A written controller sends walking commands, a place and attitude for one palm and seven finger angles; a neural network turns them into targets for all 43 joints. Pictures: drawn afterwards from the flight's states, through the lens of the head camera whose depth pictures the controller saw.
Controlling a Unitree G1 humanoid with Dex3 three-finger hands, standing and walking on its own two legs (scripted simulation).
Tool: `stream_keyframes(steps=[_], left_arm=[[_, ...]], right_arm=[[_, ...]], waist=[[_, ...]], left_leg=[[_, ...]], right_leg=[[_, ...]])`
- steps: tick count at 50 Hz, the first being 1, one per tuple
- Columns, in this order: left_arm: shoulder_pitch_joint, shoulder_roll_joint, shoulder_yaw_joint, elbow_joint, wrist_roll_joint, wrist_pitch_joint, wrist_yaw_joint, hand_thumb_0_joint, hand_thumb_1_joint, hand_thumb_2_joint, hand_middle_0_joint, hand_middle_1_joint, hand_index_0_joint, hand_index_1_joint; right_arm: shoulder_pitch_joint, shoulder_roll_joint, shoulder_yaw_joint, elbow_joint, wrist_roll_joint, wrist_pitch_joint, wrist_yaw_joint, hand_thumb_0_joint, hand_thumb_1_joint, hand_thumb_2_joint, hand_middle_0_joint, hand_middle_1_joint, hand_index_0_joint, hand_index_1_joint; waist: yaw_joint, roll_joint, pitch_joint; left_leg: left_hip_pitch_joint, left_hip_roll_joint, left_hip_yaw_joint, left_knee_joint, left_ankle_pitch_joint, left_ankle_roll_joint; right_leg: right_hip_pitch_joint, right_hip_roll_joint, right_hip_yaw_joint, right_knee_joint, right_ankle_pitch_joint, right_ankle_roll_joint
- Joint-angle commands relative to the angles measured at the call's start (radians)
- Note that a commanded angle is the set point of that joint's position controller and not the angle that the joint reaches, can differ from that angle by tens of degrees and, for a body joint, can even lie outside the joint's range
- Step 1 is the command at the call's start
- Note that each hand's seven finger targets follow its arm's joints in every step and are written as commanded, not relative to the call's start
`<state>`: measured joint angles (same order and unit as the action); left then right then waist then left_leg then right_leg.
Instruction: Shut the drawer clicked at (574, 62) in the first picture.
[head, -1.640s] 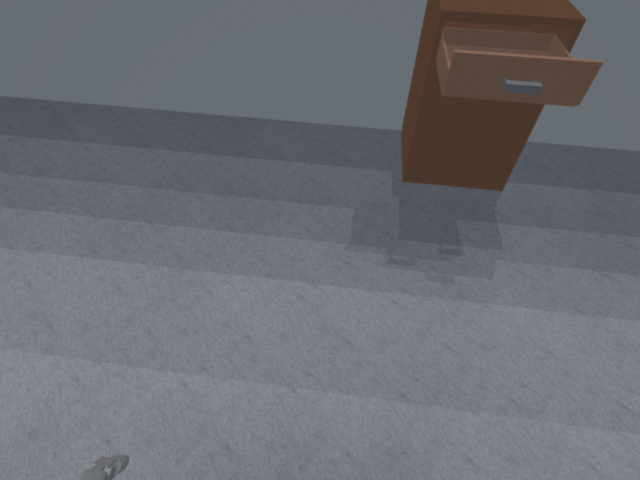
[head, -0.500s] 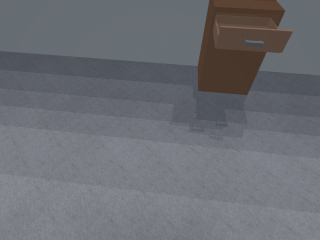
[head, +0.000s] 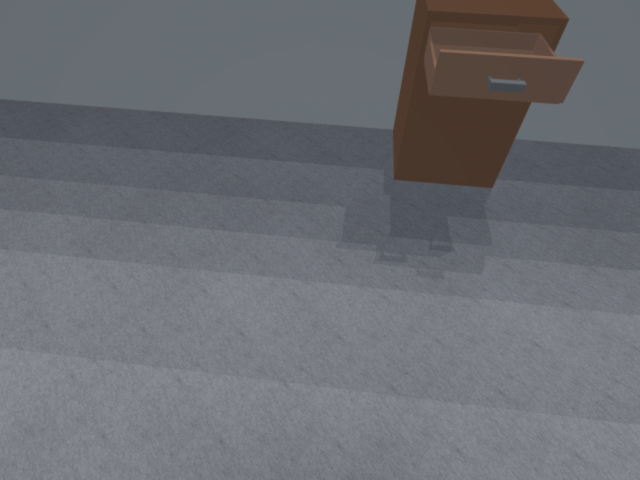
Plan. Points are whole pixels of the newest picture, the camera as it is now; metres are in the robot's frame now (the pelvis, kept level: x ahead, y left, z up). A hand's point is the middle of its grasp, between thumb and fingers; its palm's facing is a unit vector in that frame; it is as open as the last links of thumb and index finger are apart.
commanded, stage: walk to a spot facing it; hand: left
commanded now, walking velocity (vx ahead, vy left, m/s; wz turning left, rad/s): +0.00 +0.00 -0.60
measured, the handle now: (505, 82) +1.28 -0.52 -0.10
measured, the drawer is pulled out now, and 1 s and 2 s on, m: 0.28 0.28 0.28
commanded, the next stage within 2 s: none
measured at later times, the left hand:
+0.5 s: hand out of the picture +0.05 +0.16 -0.16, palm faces -0.19 -0.94 -0.27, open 7.3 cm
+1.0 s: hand (198, 443) +0.20 +0.20 -0.18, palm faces -0.44 -0.88 -0.19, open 7.4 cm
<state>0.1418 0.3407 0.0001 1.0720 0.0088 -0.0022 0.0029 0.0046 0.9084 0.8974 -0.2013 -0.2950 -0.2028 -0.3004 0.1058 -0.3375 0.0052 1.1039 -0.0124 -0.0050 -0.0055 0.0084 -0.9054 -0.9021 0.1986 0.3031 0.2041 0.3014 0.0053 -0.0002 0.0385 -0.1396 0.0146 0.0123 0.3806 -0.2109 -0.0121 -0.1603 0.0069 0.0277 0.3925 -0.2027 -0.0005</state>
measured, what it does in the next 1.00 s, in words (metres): steps on the spot, turning right: left foot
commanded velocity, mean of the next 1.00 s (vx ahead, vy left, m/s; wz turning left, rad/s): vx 0.19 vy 0.00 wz -0.60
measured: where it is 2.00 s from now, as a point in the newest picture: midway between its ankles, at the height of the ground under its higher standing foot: (398, 435)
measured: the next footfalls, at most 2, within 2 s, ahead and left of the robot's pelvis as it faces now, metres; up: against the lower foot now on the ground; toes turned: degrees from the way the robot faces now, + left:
left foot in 0.88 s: +0.15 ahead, +0.09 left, +0.00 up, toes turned -26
right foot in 1.46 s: +0.25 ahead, -0.22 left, +0.00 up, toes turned -57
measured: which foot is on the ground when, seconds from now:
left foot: down 0.00-0.32, up 0.34-0.86, down 0.88-1.00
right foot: down 0.00-0.88, up 0.90-1.00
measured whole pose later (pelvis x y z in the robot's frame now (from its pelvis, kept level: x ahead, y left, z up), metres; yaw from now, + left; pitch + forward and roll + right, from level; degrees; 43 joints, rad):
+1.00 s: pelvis +0.08 +0.03 +0.00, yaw -32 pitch +0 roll -2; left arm 0.33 0.27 0.10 0.97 0.03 0.03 -0.03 0.01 0.91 0.90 -0.20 -0.29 -0.20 -0.30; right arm 0.24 -0.19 -0.02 0.90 -0.02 -0.04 -0.01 0.01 -0.91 -0.90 0.20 0.30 0.20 0.30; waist 0.02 -0.05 -0.02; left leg -0.19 0.04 0.10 0.48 -0.29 0.04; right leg -0.47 0.05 0.06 1.02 -0.36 0.00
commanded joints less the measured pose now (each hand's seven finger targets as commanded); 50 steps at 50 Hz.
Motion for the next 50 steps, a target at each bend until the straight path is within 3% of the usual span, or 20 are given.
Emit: stream_keyframes(steps=[1,8,10,12,14,15,16,17,18,20,23,34,39,42,43,44,45,46,47,50], left_arm=[[0.019,0.103,0.028,-0.078,0.003,0.020,0.011,0.000,0.900,0.900,-0.200,-0.300,-0.200,-0.300],[0.055,0.079,0.053,-0.159,0.008,0.042,-0.005,0.000,0.900,0.900,-0.200,-0.300,-0.200,-0.300],[0.071,0.048,0.060,-0.176,0.010,0.049,-0.010,0.000,0.900,0.900,-0.200,-0.300,-0.200,-0.300],[0.087,0.033,0.068,-0.193,0.009,0.052,-0.012,0.000,0.900,0.900,-0.200,-0.300,-0.200,-0.300],[0.155,0.020,0.076,-0.186,0.011,0.047,-0.018,0.000,0.900,0.900,-0.200,-0.300,-0.200,-0.300],[0.215,0.032,0.084,-0.172,0.014,0.036,-0.018,0.000,0.900,0.900,-0.200,-0.300,-0.200,-0.300],[0.254,0.124,0.099,-0.167,0.027,0.017,-0.006,0.000,0.900,0.900,-0.200,-0.300,-0.200,-0.300],[0.253,0.183,0.104,-0.176,0.018,0.014,0.007,0.000,0.900,0.900,-0.200,-0.300,-0.200,-0.300],[0.248,0.170,0.103,-0.185,0.010,0.018,0.017,0.000,0.900,0.900,-0.200,-0.300,-0.200,-0.300],[0.147,0.116,0.103,-0.214,0.010,0.019,0.016,0.000,0.900,0.900,-0.200,-0.300,-0.200,-0.300],[0.148,0.069,0.095,-0.210,0.002,0.003,0.008,0.000,0.900,0.900,-0.200,-0.300,-0.200,-0.300],[0.269,0.054,0.102,-0.171,0.016,-0.030,-0.003,0.000,0.900,0.900,-0.200,-0.300,-0.200,-0.300],[0.212,0.082,0.109,-0.194,0.020,-0.023,-0.004,0.000,0.900,0.900,-0.200,-0.300,-0.200,-0.300],[0.131,0.071,0.112,-0.218,0.012,-0.014,-0.008,0.000,0.900,0.900,-0.200,-0.300,-0.200,-0.300],[0.112,0.031,0.102,-0.229,0.011,-0.016,-0.013,0.000,0.900,0.900,-0.200,-0.300,-0.200,-0.300],[0.124,-0.036,0.092,-0.243,-0.001,-0.014,-0.024,0.000,0.900,0.900,-0.200,-0.300,-0.200,-0.300],[0.080,-0.021,0.101,-0.268,0.008,-0.021,-0.025,0.000,0.900,0.900,-0.200,-0.300,-0.200,-0.300],[0.070,0.008,0.111,-0.266,0.019,-0.020,-0.031,0.000,0.900,0.900,-0.200,-0.300,-0.200,-0.300],[0.101,0.013,0.119,-0.233,0.027,-0.010,-0.039,0.000,0.900,0.900,-0.200,-0.300,-0.200,-0.300],[0.152,-0.032,0.113,-0.194,0.032,0.010,-0.058,0.000,0.900,0.900,-0.200,-0.300,-0.200,-0.300]], right_arm=[[0.046,-0.094,-0.034,-0.074,0.002,-0.001,-0.021,0.000,-0.900,-0.900,0.200,0.300,0.200,0.300],[0.034,-0.132,-0.079,-0.163,0.000,0.015,-0.027,0.000,-0.900,-0.900,0.200,0.300,0.200,0.300],[0.019,-0.134,-0.091,-0.180,-0.001,0.009,-0.026,0.000,-0.900,-0.900,0.200,0.300,0.200,0.300],[0.002,-0.122,-0.095,-0.202,-0.004,0.004,-0.026,0.000,-0.900,-0.900,0.200,0.300,0.200,0.300],[-0.039,-0.118,-0.101,-0.218,-0.008,0.008,-0.026,0.000,-0.900,-0.900,0.200,0.300,0.200,0.300],[-0.040,-0.104,-0.100,-0.220,-0.006,0.015,-0.024,0.000,-0.900,-0.900,0.200,0.300,0.200,0.300],[-0.009,-0.034,-0.089,-0.237,0.001,0.026,-0.019,0.000,-0.900,-0.900,0.200,0.300,0.200,0.300],[-0.020,0.007,-0.079,-0.271,0.003,0.029,-0.019,0.000,-0.900,-0.900,0.200,0.300,0.200,0.300],[-0.018,-0.020,-0.083,-0.272,0.005,0.035,-0.022,0.000,-0.900,-0.900,0.200,0.300,0.200,0.300],[-0.033,-0.022,-0.089,-0.250,0.004,0.031,-0.017,0.000,-0.900,-0.900,0.200,0.300,0.200,0.300],[0.018,-0.013,-0.088,-0.224,-0.009,0.026,-0.004,0.000,-0.900,-0.900,0.200,0.300,0.200,0.300],[-0.062,0.002,-0.083,-0.284,-0.012,-0.008,0.005,0.000,-0.900,-0.900,0.200,0.300,0.200,0.300],[-0.032,0.017,-0.080,-0.302,0.001,-0.025,0.006,0.000,-0.900,-0.900,0.200,0.300,0.200,0.300],[0.117,0.000,-0.084,-0.260,0.008,-0.042,-0.007,0.000,-0.900,-0.900,0.200,0.300,0.200,0.300],[0.221,-0.051,-0.095,-0.230,0.011,-0.048,-0.019,0.000,-0.900,-0.900,0.200,0.300,0.200,0.300],[0.303,-0.154,-0.119,-0.217,-0.005,-0.049,-0.023,0.000,-0.900,-0.900,0.200,0.300,0.200,0.300],[0.302,-0.179,-0.119,-0.231,-0.005,-0.044,-0.022,0.000,-0.900,-0.900,0.200,0.300,0.200,0.300],[0.237,-0.130,-0.104,-0.255,-0.008,-0.041,-0.017,0.000,-0.900,-0.900,0.200,0.300,0.200,0.300],[0.180,-0.075,-0.089,-0.258,-0.008,-0.046,-0.015,0.000,-0.900,-0.900,0.200,0.300,0.200,0.300],[0.169,0.001,-0.060,-0.240,-0.004,-0.070,-0.022,0.000,-0.900,-0.900,0.200,0.300,0.200,0.300]], waist=[[-0.014,-0.013,-0.054],[-0.007,0.085,-0.059],[0.001,0.195,-0.049],[0.009,0.203,-0.053],[0.054,0.159,-0.053],[0.083,0.080,-0.062],[0.089,-0.261,-0.054],[0.069,-0.372,-0.029],[0.065,-0.256,-0.040],[0.034,-0.177,0.000],[0.016,-0.090,-0.075],[0.061,-0.139,-0.055],[0.044,-0.157,-0.034],[-0.030,-0.131,-0.049],[-0.080,0.003,-0.092],[-0.112,0.299,-0.113],[-0.103,0.286,-0.032],[-0.069,0.153,0.042],[-0.022,0.123,0.066],[0.022,0.128,0.099]], left_leg=[[0.020,0.120,-0.037,0.017,0.136,0.014],[-0.009,0.229,-0.076,0.025,0.059,0.070],[-0.036,0.331,-0.113,-0.025,0.161,0.141],[-0.052,0.374,-0.092,-0.004,0.273,0.180],[-0.113,0.337,-0.004,0.120,0.262,0.124],[-0.169,0.269,0.067,0.285,0.177,0.059],[-0.322,0.111,0.141,0.560,-0.181,-0.027],[-0.458,0.012,0.052,0.738,-0.404,-0.051],[-0.426,0.042,-0.038,0.783,-0.368,-0.039],[-0.436,0.067,-0.056,0.806,-0.245,-0.037],[-0.422,0.069,-0.034,0.757,-0.118,-0.054],[-0.491,0.055,-0.028,0.541,-0.137,-0.066],[-0.279,0.007,-0.015,0.328,-0.169,-0.041],[0.083,-0.019,0.002,0.074,-0.066,-0.027],[0.283,0.070,-0.059,0.000,-0.128,-0.015],[0.379,0.337,-0.395,-0.144,-0.436,0.045],[0.227,0.500,-0.557,-0.251,-0.575,0.119],[0.081,0.483,-0.534,-0.285,-0.574,0.139],[-0.003,0.404,-0.419,-0.287,-0.526,0.092],[-0.060,0.284,-0.141,-0.254,-0.239,0.017]], right_leg=[[-0.068,-0.106,0.127,0.017,0.232,-0.024],[-0.206,-0.019,0.089,0.250,0.131,-0.009],[-0.237,0.008,0.005,0.457,-0.186,0.014],[-0.230,-0.035,0.000,0.523,-0.313,0.019],[-0.119,-0.050,-0.023,0.376,-0.218,0.011],[-0.024,-0.051,-0.019,0.197,-0.057,0.011],[0.018,-0.216,0.283,-0.040,0.184,-0.025],[-0.017,-0.372,0.570,-0.110,0.419,-0.110],[-0.036,-0.376,0.514,-0.115,0.347,-0.168],[-0.099,-0.288,0.473,-0.119,0.098,-0.178],[-0.004,-0.193,0.369,-0.115,0.012,-0.141],[0.093,-0.177,0.475,-0.171,-0.183,-0.201],[-0.066,-0.161,0.481,-0.157,-0.177,-0.200],[-0.296,-0.064,0.410,-0.036,-0.203,-0.134],[-0.435,0.002,0.339,0.096,-0.249,-0.095],[-0.617,0.120,0.172,0.381,-0.377,-0.043],[-0.656,0.051,0.063,0.564,-0.362,-0.006],[-0.615,-0.004,0.075,0.659,-0.279,0.001],[-0.578,-0.009,0.059,0.730,-0.187,0.008],[-0.549,-0.043,0.028,0.825,-0.010,0.023]])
